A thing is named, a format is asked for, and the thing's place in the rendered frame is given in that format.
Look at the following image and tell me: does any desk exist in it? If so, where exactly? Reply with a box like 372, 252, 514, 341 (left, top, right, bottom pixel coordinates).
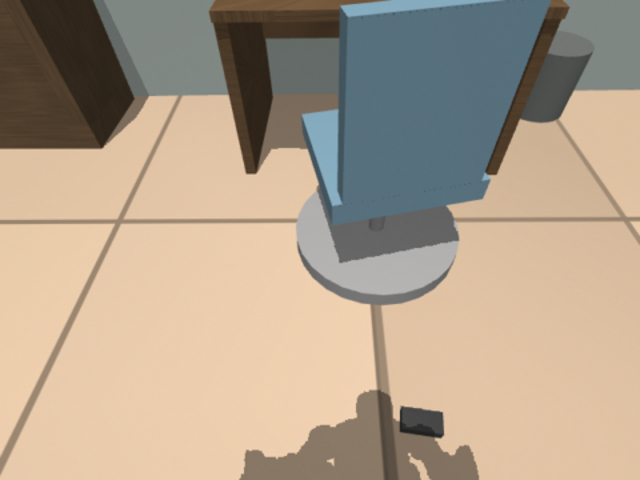
209, 0, 570, 175

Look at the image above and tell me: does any office chair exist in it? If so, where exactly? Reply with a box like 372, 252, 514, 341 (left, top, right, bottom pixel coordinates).
296, 0, 551, 305

